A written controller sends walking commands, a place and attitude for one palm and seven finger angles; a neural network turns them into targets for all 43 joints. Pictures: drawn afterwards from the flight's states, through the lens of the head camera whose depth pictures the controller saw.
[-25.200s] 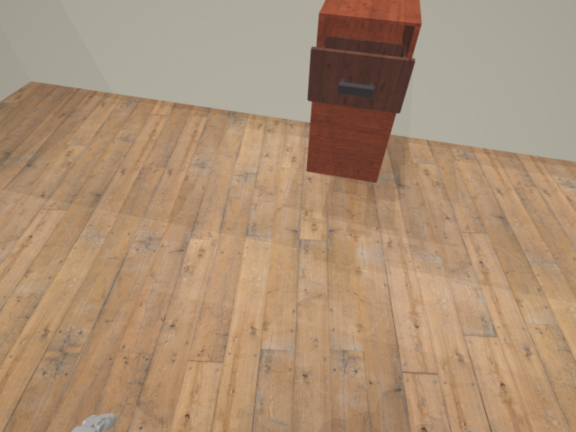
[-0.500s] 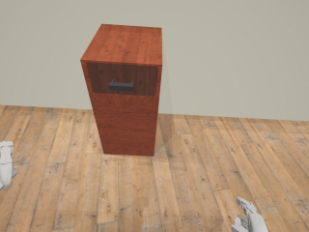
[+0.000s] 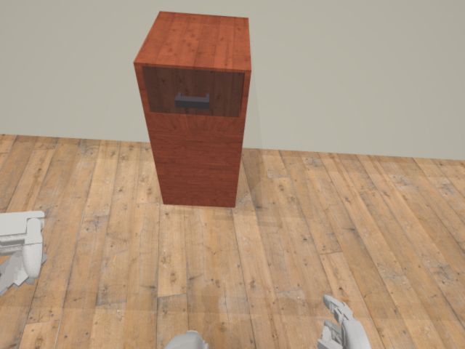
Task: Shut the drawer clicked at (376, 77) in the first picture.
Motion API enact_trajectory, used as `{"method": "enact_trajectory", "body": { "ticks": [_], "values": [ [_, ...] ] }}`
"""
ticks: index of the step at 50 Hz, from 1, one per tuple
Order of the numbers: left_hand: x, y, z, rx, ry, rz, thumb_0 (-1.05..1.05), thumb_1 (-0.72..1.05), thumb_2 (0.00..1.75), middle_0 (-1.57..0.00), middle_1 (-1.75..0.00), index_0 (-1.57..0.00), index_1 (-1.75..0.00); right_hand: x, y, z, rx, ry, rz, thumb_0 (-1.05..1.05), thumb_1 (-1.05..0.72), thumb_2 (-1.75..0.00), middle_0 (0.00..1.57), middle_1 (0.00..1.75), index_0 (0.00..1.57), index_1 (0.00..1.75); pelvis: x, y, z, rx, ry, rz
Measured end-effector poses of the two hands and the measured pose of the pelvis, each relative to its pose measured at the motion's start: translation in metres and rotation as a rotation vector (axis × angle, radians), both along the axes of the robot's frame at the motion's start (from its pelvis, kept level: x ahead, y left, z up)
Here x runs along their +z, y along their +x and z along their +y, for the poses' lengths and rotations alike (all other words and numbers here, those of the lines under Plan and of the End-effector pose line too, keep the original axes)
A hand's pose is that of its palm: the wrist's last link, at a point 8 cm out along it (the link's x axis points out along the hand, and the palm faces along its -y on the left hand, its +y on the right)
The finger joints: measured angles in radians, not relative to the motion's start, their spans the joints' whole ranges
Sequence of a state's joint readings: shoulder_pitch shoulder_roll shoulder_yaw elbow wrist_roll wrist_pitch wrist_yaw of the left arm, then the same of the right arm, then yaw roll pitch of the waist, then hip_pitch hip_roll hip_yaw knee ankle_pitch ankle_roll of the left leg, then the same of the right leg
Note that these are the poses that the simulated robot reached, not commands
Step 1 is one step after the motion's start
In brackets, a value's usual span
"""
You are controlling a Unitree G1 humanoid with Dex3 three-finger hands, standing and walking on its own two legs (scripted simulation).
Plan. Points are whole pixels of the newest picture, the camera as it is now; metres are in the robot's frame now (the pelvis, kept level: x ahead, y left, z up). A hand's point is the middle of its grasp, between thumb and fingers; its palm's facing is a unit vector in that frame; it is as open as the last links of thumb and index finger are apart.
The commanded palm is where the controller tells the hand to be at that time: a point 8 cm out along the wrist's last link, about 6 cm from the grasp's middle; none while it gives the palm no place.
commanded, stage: stop stepping back and stand still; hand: left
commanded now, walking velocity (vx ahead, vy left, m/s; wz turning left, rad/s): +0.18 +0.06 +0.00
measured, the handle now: (193, 98) +0.88 +0.18 -0.08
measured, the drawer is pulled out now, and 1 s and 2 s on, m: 0.00 0.00 0.00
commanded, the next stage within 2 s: let the arm hang, fingers relaxed in 0.40 s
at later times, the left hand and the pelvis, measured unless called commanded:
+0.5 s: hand (20, 249) +0.19 +0.26 +0.17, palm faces +0.37 -0.78 -0.50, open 3.3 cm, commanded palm none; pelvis +0.01 +0.02 +0.00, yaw +2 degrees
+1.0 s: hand out of the picture +0.02 +0.21 -0.16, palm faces +0.11 -0.97 -0.23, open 4.5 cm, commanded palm none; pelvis +0.01 +0.01 +0.01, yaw +5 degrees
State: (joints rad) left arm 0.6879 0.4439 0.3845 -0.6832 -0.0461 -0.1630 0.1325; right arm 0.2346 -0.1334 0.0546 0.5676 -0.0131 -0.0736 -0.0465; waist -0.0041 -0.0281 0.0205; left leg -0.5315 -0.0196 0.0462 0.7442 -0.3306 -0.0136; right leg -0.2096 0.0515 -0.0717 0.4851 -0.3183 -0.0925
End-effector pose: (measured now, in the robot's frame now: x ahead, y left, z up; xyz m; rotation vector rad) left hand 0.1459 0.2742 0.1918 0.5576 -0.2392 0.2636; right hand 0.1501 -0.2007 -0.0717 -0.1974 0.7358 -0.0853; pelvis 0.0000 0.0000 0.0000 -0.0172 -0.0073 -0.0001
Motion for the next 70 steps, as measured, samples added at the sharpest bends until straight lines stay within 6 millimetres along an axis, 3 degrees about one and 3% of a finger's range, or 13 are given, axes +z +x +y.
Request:
{"method": "enact_trajectory", "body": {
  "ticks": [5, 11, 19, 25, 27, 31, 34, 37, 38, 46, 51, 61, 70],
  "values": [
    [-0.006, -0.014, 0.013, 0.039, -0.049, -0.059, 0.01, 0.88, 0.9, -1.4, -1.6, -1.41, -1.6, -0.006, -0.016, -0.013, -0.029, -0.063, 0.079, 0.01, -0.9, -0.9, 0.2, 0.31, 0.2, 0.3, 0.0, 0.0, 0.005, 0.026, 0.008, -0.009],
    [-0.022, -0.006, 0.043, 0.131, -0.098, -0.116, 0.02, 0.88, 0.9, -1.41, -1.6, -1.41, -1.6, -0.005, -0.013, -0.022, -0.06, -0.151, 0.025, 0.01, -0.9, -0.9, 0.2, 0.3, 0.2, 0.3, -0.011, 0.002, 0.023, 0.047, 0.018, -0.027],
    [0.007, 0.002, 0.022, 0.026, 0.052, -0.085, 0.02, 0.89, 0.9, -1.4, -1.6, -1.41, -1.6, -0.005, -0.002, 0.005, -0.007, -0.024, -0.016, 0.01, -0.9, -0.9, 0.2, 0.3, 0.2, 0.3, -0.005, 0.001, 0.017, 0.041, 0.019, -0.017],
    [-0.001, 0.005, 0.024, 0.068, 0.029, -0.019, 0.01, 0.88, 0.9, -1.4, -1.6, -1.41, -1.6, -0.018, 0.011, 0.007, 0.01, -0.005, 0.059, 0.01, -0.9, -0.9, 0.2, 0.3, 0.2, 0.3, -0.003, 0.011, 0.017, 0.043, 0.004, 0.0],
    [-0.033, 0.017, 0.035, 0.092, -0.005, 0.073, 0.01, 0.89, 0.9, -1.4, -1.6, -1.41, -1.6, -0.027, 0.015, 0.005, 0.041, 0.004, 0.076, 0.01, -0.9, -0.9, 0.2, 0.3, 0.2, 0.3, -0.006, 0.017, 0.021, 0.067, 0.004, 0.02],
    [-0.169, 0.03, 0.051, 0.25, -0.245, 0.549, 0.0, 0.9, 0.9, -1.36, -1.56, -1.37, -1.56, -0.057, 0.016, -0.003, 0.053, 0.003, 0.176, 0.01, -0.9, -0.9, 0.2, 0.3, 0.2, 0.3, -0.018, 0.02, 0.025, 0.089, 0.035, 0.037],
    [-0.258, 0.004, 0.021, 0.3, -0.393, 0.911, 0.01, 0.91, 0.9, -1.28, -1.49, -1.3, -1.5, -0.065, 0.006, -0.006, 0.055, 0.002, 0.232, 0.01, -0.9, -0.9, 0.2, 0.3, 0.2, 0.3, -0.019, 0.019, 0.018, 0.092, 0.059, 0.022],
    [-0.306, -0.041, -0.029, 0.265, -0.501, 1.175, 0.01, 0.91, 0.9, -1.19, -1.4, -1.2, -1.4, -0.064, -0.011, -0.012, 0.023, 0.006, 0.304, 0.01, -0.91, -0.9, 0.2, 0.3, 0.2, 0.3, -0.013, 0.02, 0.011, 0.091, 0.043, 0.007],
    [-0.311, -0.052, -0.033, 0.3, -0.52, 1.185, 0.02, 0.91, 0.9, -1.16, -1.4, -1.17, -1.37, -0.063, -0.017, -0.015, 0.014, 0.0, 0.333, 0.01, -0.91, -0.9, 0.2, 0.3, 0.2, 0.3, -0.011, 0.019, 0.008, 0.095, 0.035, 0.006],
    [-0.326, -0.116, -0.019, 0.393, -0.56, 1.38, 0.02, 0.9, 0.9, -0.87, -1.12, -0.88, -1.05, -0.058, -0.075, -0.024, -0.033, -0.045, 0.537, 0.01, -0.91, -0.9, 0.2, 0.3, 0.2, 0.3, 0.001, 0.015, 0.006, 0.099, 0.003, -0.007],
    [-0.323, -0.141, -0.019, 0.415, -0.57, 1.467, 0.01, 0.9, 0.9, -0.68, -0.87, -0.69, -0.84, -0.059, -0.102, -0.016, -0.052, -0.03, 0.606, 0.01, -0.91, -0.9, 0.2, 0.3, 0.19, 0.3, 0.007, 0.014, 0.013, 0.091, 0.003, -0.007],
    [-0.322, -0.149, -0.023, 0.41, -0.583, 1.502, 0.01, 0.91, 0.9, -0.32, -0.45, -0.33, -0.45, -0.066, -0.131, 0.011, -0.07, 0.029, 0.657, 0.01, -0.91, -0.9, 0.2, 0.3, 0.2, 0.3, 0.011, 0.011, 0.023, 0.079, 0.012, -0.02],
    [-0.325, -0.149, -0.029, 0.397, -0.599, 1.52, 0.01, 0.91, 0.9, -0.21, -0.33, -0.22, -0.33, -0.068, -0.148, 0.025, -0.092, 0.055, 0.695, 0.01, -0.91, -0.9, 0.2, 0.3, 0.2, 0.3, 0.011, 0.011, 0.027, 0.074, 0.015, -0.016]
  ]
}}
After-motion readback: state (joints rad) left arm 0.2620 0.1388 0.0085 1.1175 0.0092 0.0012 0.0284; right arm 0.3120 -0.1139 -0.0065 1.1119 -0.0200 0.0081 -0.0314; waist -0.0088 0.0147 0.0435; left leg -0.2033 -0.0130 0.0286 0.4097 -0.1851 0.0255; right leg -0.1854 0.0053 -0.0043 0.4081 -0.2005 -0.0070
